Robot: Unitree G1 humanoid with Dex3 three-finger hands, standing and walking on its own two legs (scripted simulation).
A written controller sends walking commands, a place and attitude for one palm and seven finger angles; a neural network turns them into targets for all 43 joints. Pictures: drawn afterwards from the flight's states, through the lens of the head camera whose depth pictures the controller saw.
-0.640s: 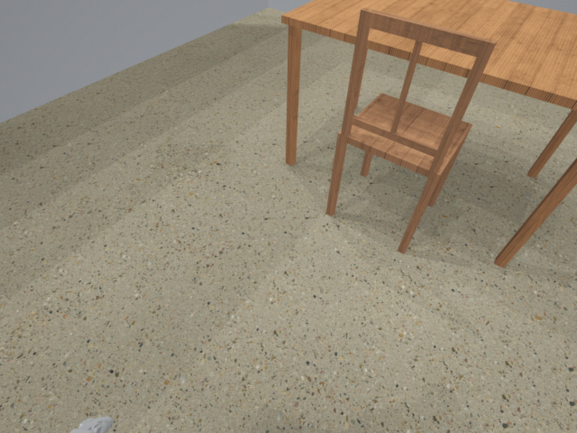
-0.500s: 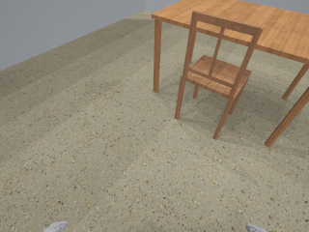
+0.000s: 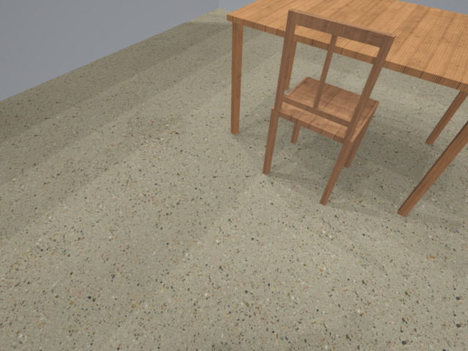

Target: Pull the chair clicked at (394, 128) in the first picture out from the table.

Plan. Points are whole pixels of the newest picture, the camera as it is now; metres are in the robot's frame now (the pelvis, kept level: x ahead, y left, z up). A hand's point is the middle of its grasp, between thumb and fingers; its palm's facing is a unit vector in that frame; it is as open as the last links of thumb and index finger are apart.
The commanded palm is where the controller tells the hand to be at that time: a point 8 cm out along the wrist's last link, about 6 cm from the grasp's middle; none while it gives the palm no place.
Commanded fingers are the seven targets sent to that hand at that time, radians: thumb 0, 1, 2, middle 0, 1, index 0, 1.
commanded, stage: stand and wait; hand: left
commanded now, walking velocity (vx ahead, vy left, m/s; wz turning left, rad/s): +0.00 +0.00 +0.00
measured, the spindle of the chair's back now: (324, 74) +1.11 -0.30 -0.08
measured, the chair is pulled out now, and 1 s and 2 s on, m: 0.00 0.00 0.00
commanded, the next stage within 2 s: look at it before walking up in 0.18 s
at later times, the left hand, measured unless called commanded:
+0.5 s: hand out of the picture +0.08 +0.24 -0.15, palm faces -0.03 -0.94 -0.33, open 7.4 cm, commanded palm none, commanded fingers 0.00 0.90 0.90 -0.20 -0.30 -0.20 -0.30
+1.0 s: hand out of the picture +0.07 +0.23 -0.16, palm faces -0.03 -0.95 -0.32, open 7.4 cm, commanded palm none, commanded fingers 0.00 0.90 0.90 -0.20 -0.30 -0.20 -0.30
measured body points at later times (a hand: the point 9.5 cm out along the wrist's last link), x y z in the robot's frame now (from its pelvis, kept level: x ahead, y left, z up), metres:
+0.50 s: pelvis +0.00 +0.00 +0.00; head +0.00 -0.01 +0.45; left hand +0.08 +0.29 -0.13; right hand +0.07 -0.30 -0.13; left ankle +0.00 +0.12 -0.74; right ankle +0.00 -0.12 -0.74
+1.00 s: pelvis +0.01 -0.01 +0.00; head +0.01 -0.01 +0.45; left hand +0.07 +0.28 -0.14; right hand +0.08 -0.30 -0.14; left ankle +0.00 +0.12 -0.74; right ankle +0.00 -0.12 -0.74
